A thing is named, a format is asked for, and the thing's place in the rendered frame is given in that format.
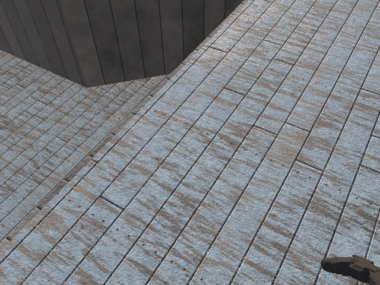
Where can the right robot hand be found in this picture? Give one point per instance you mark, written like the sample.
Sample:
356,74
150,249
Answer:
357,267

